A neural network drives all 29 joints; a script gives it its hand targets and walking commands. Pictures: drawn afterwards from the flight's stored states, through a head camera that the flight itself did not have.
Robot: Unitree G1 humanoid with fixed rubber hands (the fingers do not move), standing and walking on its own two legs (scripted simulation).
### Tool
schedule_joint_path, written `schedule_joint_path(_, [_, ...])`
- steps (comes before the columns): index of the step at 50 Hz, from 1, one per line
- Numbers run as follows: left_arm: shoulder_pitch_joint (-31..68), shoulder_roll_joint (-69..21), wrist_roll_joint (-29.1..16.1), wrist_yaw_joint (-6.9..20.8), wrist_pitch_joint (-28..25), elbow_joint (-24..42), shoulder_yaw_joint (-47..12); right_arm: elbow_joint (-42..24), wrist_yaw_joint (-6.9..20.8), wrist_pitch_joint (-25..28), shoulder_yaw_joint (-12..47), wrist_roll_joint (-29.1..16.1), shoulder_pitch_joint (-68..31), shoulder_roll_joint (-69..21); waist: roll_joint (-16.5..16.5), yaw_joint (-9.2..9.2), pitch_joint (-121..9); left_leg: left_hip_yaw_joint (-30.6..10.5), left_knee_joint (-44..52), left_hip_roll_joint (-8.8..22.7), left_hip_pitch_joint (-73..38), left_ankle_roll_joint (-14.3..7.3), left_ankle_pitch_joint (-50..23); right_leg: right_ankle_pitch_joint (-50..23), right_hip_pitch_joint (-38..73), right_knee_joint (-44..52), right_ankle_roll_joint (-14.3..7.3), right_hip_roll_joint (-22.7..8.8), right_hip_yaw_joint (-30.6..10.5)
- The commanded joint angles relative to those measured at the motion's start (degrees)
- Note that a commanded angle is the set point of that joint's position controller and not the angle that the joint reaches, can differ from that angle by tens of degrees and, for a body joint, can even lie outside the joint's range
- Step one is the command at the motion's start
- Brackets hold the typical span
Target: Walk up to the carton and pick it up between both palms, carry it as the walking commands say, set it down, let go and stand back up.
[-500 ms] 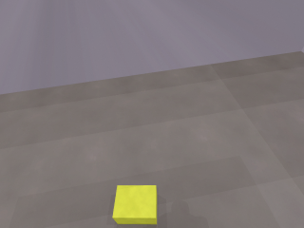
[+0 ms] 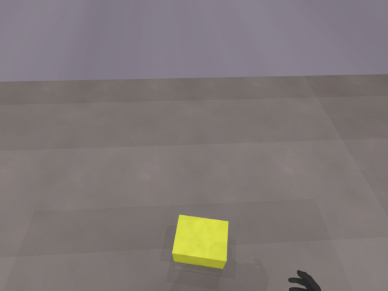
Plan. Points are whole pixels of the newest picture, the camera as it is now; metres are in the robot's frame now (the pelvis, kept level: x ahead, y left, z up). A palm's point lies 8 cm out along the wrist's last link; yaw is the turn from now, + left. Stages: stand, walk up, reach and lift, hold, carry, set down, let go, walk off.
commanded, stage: walk up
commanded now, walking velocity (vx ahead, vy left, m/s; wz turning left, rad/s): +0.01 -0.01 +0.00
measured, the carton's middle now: (200, 241) +0.44 +0.01 -0.69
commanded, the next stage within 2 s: stand in 0.40 s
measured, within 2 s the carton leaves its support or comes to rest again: neither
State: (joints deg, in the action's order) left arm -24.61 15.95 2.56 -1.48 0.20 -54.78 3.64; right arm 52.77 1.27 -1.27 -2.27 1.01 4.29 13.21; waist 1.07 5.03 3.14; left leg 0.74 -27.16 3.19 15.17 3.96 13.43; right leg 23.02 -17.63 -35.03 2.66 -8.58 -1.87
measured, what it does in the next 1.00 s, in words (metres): steps on the spot: right foot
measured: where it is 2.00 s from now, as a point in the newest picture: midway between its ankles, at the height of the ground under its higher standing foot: outside the picture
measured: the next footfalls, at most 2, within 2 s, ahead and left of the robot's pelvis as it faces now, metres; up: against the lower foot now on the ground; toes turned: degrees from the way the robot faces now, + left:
right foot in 0.26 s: +0.01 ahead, -0.02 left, +0.00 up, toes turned -8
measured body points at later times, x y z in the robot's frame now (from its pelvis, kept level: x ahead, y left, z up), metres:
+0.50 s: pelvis +0.00 +0.04 +0.01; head +0.00 +0.03 +0.46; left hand +0.02 +0.27 -0.14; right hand +0.00 -0.19 -0.15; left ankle +0.01 +0.15 -0.73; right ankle -0.02 -0.09 -0.73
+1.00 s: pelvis -0.01 +0.04 -0.02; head +0.09 +0.05 +0.43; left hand +0.15 +0.25 -0.15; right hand +0.14 -0.21 -0.13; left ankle +0.01 +0.15 -0.73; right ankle -0.02 -0.09 -0.73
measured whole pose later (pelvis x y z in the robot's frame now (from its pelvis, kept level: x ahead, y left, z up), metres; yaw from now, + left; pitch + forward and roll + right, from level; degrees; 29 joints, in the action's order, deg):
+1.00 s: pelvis -0.01 +0.04 -0.02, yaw -1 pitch +10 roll +0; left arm -6.9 7.5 3.4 0.1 29.0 -26.0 1.8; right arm 28.3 3.5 -27.6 -6.1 3.7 5.6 10.2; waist 1.2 -0.3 0.7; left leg 2.7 -40.0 1.1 32.5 -0.6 17.8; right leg 20.6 -29.9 -40.2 0.7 -1.3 0.5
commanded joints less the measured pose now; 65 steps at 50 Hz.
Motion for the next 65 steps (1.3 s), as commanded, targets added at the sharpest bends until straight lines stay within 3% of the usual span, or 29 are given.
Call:
schedule_joint_path(1, [-1.96,0.76,-1.76,-0.14,1.13,1.08,-0.59,1.44,-1.40,1.44,-1.17,-0.16,8.32,12.39,-14.66,-4.53,-3.74,-14.82,14.60,18.15,-4.45,-8.53,-8.20,8.46,-1.78,-10.03,-1.89,3.95,-3.60])
schedule_joint_path(2, [-1.72,1.79,-1.86,0.15,1.41,0.20,-0.51,0.66,-1.23,1.45,0.00,-0.22,3.09,8.84,-15.48,-2.49,0.34,-10.68,14.87,13.17,-1.14,-7.21,-4.85,4.69,-2.16,-10.60,-1.59,4.29,-1.09])
schedule_joint_path(3, [-3.27,1.76,-1.68,0.24,1.49,-1.66,-0.40,0.30,-1.20,1.59,0.37,-0.21,0.76,7.08,-16.58,-1.45,0.73,-7.76,14.54,9.98,-0.54,-6.59,-6.20,1.79,-1.32,-11.71,-1.09,4.60,0.18])
schedule_joint_path(5, [-4.06,1.41,-1.29,0.55,1.73,-2.58,-0.36,0.35,-1.68,2.08,0.71,-0.37,1.76,5.04,-14.81,-1.80,-1.15,-5.93,13.55,9.03,0.44,-8.03,-12.25,0.60,1.63,-11.67,-0.63,4.74,0.98])
schedule_joint_path(8, [-0.69,-0.28,-1.49,0.28,1.84,-2.04,-0.75,1.49,-2.37,2.24,0.78,0.24,5.54,4.43,-12.81,-3.55,-0.14,-7.63,11.95,9.86,-0.49,-10.34,-11.49,1.81,2.49,-5.69,-1.01,5.76,1.24])
schedule_joint_path(10, [0.15,-1.02,-1.76,-0.12,1.65,-1.95,-1.02,2.07,-2.74,2.06,0.72,0.17,6.90,4.37,-12.34,-3.76,0.04,-9.12,10.71,10.03,-1.31,-10.98,-11.48,-1.58,5.20,2.45,-1.52,6.41,1.65])
schedule_joint_path(12, [-1.23,-1.44,-2.08,-0.44,1.03,-2.77,-1.35,2.90,-2.90,1.85,0.44,-0.36,8.03,4.35,-10.38,-2.66,-0.25,-9.79,9.87,9.52,-1.02,-9.59,-12.15,-12.59,11.24,14.74,-2.31,5.91,1.25])
schedule_joint_path(13, [-1.50,-0.27,-1.81,-0.56,0.60,-3.18,-1.27,3.19,-2.81,2.03,0.29,-0.78,8.75,3.91,-7.93,-2.79,-1.10,-9.36,9.42,8.47,0.23,-8.13,-12.21,-16.70,15.01,15.85,-2.56,3.64,-0.25])
schedule_joint_path(14, [0.47,1.08,-1.79,-0.40,0.24,-3.10,-1.29,3.32,-2.63,2.17,0.24,-1.02,9.99,3.29,-3.58,-4.68,-0.93,-6.72,9.49,5.27,0.29,-6.71,-9.69,-21.29,15.08,14.91,-3.17,1.95,-1.71])
schedule_joint_path(15, [3.15,0.12,-1.64,-0.05,-0.05,-2.98,-1.60,3.92,-2.66,2.08,0.47,-1.11,10.61,2.27,0.69,-5.57,0.40,-4.08,9.53,3.06,-3.08,-5.98,-7.13,-19.87,9.92,15.88,-3.88,1.85,-2.71])
schedule_joint_path(17, [4.36,-1.04,-1.78,0.14,-0.56,-3.31,-1.76,5.38,-2.66,1.95,0.52,-0.55,11.47,2.20,1.60,-5.36,1.09,-3.61,8.88,2.77,-5.80,-5.74,-7.95,-17.20,8.23,17.87,-3.75,2.55,-1.64])
schedule_joint_path(21, [4.40,-0.77,-2.05,-0.08,-0.94,-3.55,-1.67,7.85,-2.66,1.96,0.44,-0.23,14.14,2.04,-0.25,-5.03,0.43,-3.01,8.88,2.01,-5.20,-5.84,-4.72,-11.93,9.20,18.87,-3.75,2.67,-0.99])
schedule_joint_path(23, [4.70,-0.89,-2.11,-0.04,-0.95,-3.83,-1.70,8.45,-2.62,1.96,0.72,-0.01,14.56,1.13,0.64,-5.15,1.71,-3.09,9.10,1.97,-5.21,-5.49,-4.04,-9.70,7.34,19.56,-3.88,2.69,-1.13])
schedule_joint_path(30, [3.78,-1.60,-2.24,-0.28,-1.14,-4.98,-2.16,9.87,-2.67,2.37,1.01,0.00,16.52,0.68,-1.06,-5.24,1.58,-3.50,9.27,2.44,-4.74,-5.34,-5.02,-11.85,7.53,18.39,-3.98,3.17,-0.03])
schedule_joint_path(31, [47.79,2.62,-5.94,0.16,0.91,32.10,-4.70,-33.30,-2.55,1.46,-5.38,-3.58,-29.56,8.62,-0.37,-5.79,-13.39,2.09,-2.29,-4.71,3.08,-5.32,10.54,4.01,-10.91,8.50,-4.94,8.79,1.68])
schedule_joint_path(32, [40.76,4.43,-4.65,0.53,6.87,19.96,-2.02,-20.87,-3.41,-4.97,-1.80,-3.19,-20.37,4.58,0.12,-6.53,-6.64,2.26,-4.34,-1.94,5.35,-6.20,14.99,7.52,-11.32,8.05,-4.14,8.01,3.55])
schedule_joint_path(33, [34.89,4.26,-4.57,0.73,12.05,21.78,-3.96,-23.41,-2.19,-10.19,-0.78,-3.61,-14.59,6.73,0.31,-6.38,-3.49,4.38,-3.63,-1.89,4.32,-6.00,15.89,8.30,-8.20,8.11,-4.74,8.26,6.32])
schedule_joint_path(34, [32.63,2.68,-3.88,0.85,17.30,21.46,-4.60,-21.23,-1.29,-15.87,-0.81,-4.42,-9.86,7.12,-0.62,-5.83,-2.98,3.82,-2.94,-2.08,5.88,-5.60,17.13,8.16,-6.07,8.26,-5.77,8.28,5.65])
schedule_joint_path(35, [30.75,2.88,-3.04,1.12,22.90,19.12,-4.04,-19.41,-0.97,-21.30,0.40,-4.89,-6.89,5.63,0.65,-4.49,-1.60,2.98,-2.28,-1.72,5.05,-6.22,15.53,8.09,-6.83,8.22,-6.25,9.02,5.53])
schedule_joint_path(36, [27.40,3.15,-2.89,1.31,27.69,17.00,-3.18,-18.27,-1.05,-25.93,1.22,-4.89,-3.84,3.99,-0.53,-3.55,0.32,2.32,-2.95,-2.36,5.56,-6.58,13.29,6.98,-9.25,8.06,-6.29,9.13,4.46])
schedule_joint_path(37, [23.56,3.17,-2.72,1.35,31.30,15.26,-2.78,-18.39,-1.14,-29.52,1.21,-4.26,-0.56,3.99,-0.23,-4.72,-2.40,1.05,-4.16,-2.80,4.35,-6.83,7.72,1.58,-10.13,7.15,-5.94,9.29,3.06])
schedule_joint_path(40, [13.21,-0.55,-3.76,1.77,37.36,16.82,-3.67,-18.37,-0.95,-35.91,0.06,-2.45,6.77,4.04,0.48,-5.45,-9.11,-0.26,-4.31,-5.51,-1.88,-6.45,-7.12,-13.70,-4.49,5.65,-3.69,10.37,1.54])
schedule_joint_path(43, [16.13,-2.65,-1.35,2.03,35.42,27.46,-2.55,-24.26,0.34,-33.51,-2.75,0.92,4.94,3.05,-1.84,-5.54,-7.97,-1.35,-3.52,-5.96,-3.60,-5.54,-14.84,-19.51,-6.14,5.18,-4.01,11.23,0.54])
schedule_joint_path(46, [20.59,-4.70,0.65,1.76,31.27,33.51,-1.58,-28.06,1.77,-28.74,-4.93,3.12,1.05,2.50,-3.43,-6.05,-10.07,-2.39,-7.98,-4.38,0.51,-4.62,-22.50,-22.30,-11.94,0.81,-4.37,10.88,0.70])
schedule_joint_path(49, [21.78,-4.08,1.78,1.18,26.15,35.07,0.39,-29.82,2.77,-23.66,-6.05,3.41,-1.70,2.37,-3.45,-5.37,-18.17,-2.93,-15.61,-4.04,3.58,-3.89,-27.64,-25.67,-16.41,-5.82,-3.78,11.04,0.59])
schedule_joint_path(54, [19.86,-2.86,0.05,1.14,22.82,35.33,1.02,-33.07,1.65,-20.03,-5.06,1.17,-0.19,3.65,-0.47,-5.22,-29.21,-2.88,-22.15,-4.75,8.41,-2.73,-25.68,-31.19,-17.68,-12.62,-2.93,11.30,0.43])
schedule_joint_path(57, [22.00,-2.72,-1.91,1.27,22.78,35.46,0.67,-33.41,0.76,-19.99,-4.85,-0.06,-0.68,4.09,-0.11,-5.85,-29.11,-2.73,-22.53,-4.88,10.13,-2.81,-20.60,-25.92,-20.93,-12.85,-2.79,11.47,0.99])
schedule_joint_path(65, [37.99,-1.15,-3.69,1.80,25.77,32.57,1.78,-32.89,0.88,-22.99,-4.33,-2.64,-14.19,4.22,-1.37,-5.55,-20.42,-1.37,-22.32,-4.20,19.43,-3.67,7.60,0.84,-30.35,-11.86,-3.50,10.33,1.55])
